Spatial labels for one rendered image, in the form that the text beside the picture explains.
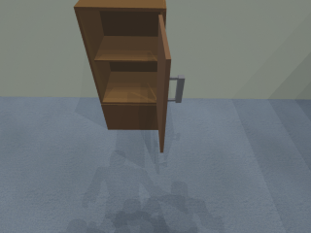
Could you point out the handle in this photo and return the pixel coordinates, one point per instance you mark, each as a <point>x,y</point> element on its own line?
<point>179,88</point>

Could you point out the cupboard door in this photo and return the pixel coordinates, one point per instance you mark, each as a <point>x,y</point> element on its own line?
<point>162,80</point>

